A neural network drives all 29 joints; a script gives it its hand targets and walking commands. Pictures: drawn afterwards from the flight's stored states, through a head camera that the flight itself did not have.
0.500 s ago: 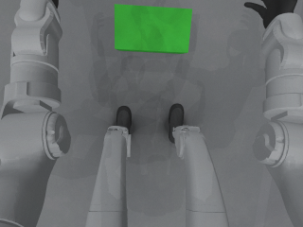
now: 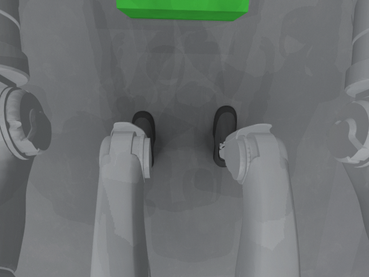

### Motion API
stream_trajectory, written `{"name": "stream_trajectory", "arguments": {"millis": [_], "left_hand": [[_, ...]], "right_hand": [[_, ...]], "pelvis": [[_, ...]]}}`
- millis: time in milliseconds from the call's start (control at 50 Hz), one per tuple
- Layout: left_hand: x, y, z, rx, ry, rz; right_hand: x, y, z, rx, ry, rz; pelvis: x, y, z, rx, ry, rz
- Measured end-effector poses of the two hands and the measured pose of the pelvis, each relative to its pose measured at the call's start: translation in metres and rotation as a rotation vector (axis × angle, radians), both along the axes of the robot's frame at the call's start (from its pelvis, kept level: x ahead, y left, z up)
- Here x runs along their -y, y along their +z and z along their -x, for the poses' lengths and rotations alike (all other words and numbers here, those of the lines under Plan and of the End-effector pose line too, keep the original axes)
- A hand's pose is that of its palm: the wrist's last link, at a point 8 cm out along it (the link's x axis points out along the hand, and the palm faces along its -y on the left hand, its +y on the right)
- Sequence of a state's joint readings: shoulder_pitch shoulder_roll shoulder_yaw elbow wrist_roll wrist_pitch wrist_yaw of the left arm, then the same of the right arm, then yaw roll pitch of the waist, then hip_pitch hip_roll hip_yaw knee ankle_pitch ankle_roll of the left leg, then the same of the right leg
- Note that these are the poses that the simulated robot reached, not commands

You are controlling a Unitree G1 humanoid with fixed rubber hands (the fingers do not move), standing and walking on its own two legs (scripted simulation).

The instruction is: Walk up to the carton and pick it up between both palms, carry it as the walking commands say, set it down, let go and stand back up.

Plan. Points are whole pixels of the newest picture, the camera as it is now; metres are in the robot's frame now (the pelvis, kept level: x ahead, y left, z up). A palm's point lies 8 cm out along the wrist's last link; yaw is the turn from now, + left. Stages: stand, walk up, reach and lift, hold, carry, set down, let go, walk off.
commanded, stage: reach and lift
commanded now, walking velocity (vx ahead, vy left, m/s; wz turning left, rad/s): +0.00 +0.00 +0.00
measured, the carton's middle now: out of the picture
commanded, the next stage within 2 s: none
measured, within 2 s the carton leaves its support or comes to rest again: neither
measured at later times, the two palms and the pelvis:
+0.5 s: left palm out of the picture +0.57 +0.23 -0.30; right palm out of the picture +0.57 -0.20 -0.29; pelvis +0.01 +0.00 -0.10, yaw +0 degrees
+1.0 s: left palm out of the picture +0.57 +0.22 -0.36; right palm out of the picture +0.57 -0.20 -0.35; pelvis +0.02 +0.00 -0.15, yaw +0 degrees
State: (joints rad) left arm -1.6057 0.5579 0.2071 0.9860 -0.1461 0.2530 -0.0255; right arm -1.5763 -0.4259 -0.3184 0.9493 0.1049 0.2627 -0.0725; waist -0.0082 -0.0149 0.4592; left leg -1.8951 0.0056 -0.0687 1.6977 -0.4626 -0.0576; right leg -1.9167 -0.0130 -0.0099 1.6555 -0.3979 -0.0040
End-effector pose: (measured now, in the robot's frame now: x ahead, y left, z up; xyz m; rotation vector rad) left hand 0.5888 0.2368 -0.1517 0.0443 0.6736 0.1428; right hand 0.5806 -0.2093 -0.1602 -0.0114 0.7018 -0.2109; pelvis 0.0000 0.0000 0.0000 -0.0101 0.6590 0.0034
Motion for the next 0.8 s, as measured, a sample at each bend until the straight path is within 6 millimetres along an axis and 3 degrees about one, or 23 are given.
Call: {"name": "stream_trajectory", "arguments": {"millis": [100, 140, 240, 300, 420, 540, 640, 720, 800], "left_hand": [[0.007, -0.056, 0.004, -0.061, 0.007, 0.000], [0.011, -0.070, 0.006, -0.082, 0.007, -0.005], [0.019, -0.070, -0.006, -0.012, 0.006, -0.003], [0.014, -0.078, -0.004, -0.021, 0.022, 0.010], [0.011, -0.111, 0.008, -0.078, 0.020, 0.008], [0.011, -0.164, 0.027, -0.145, 0.016, -0.012], [0.016, -0.194, 0.026, -0.149, 0.002, -0.026], [0.016, -0.207, 0.026, -0.147, 0.019, -0.017], [0.014, -0.208, 0.023, -0.146, 0.031, -0.017]], "right_hand": [[0.004, -0.049, 0.003, -0.040, -0.008, 0.001], [-0.001, -0.059, 0.001, -0.048, 0.006, -0.012], [-0.011, -0.059, -0.012, 0.007, 0.022, -0.021], [-0.008, -0.072, -0.006, -0.038, 0.018, 0.002], [-0.006, -0.106, 0.009, -0.115, 0.031, 0.008], [-0.007, -0.151, 0.019, -0.127, 0.036, -0.003], [-0.006, -0.185, 0.022, -0.151, 0.023, -0.018], [-0.007, -0.199, 0.023, -0.166, 0.017, -0.016], [-0.010, -0.194, 0.013, -0.132, 0.017, -0.021]], "pelvis": [[-0.002, -0.027, 0.000, 0.012, -0.001, 0.001], [-0.002, -0.037, -0.003, 0.016, -0.001, 0.000], [-0.002, -0.056, -0.009, 0.046, -0.001, -0.002], [-0.003, -0.067, -0.011, 0.045, -0.001, 0.000], [-0.005, -0.087, -0.011, 0.035, -0.002, 0.003], [-0.004, -0.108, -0.009, 0.040, -0.001, 0.001], [-0.003, -0.126, -0.012, 0.008, -0.001, -0.001], [-0.003, -0.135, -0.015, 0.004, 0.003, 0.000], [-0.004, -0.141, -0.017, 0.017, 0.004, 0.001]]}}
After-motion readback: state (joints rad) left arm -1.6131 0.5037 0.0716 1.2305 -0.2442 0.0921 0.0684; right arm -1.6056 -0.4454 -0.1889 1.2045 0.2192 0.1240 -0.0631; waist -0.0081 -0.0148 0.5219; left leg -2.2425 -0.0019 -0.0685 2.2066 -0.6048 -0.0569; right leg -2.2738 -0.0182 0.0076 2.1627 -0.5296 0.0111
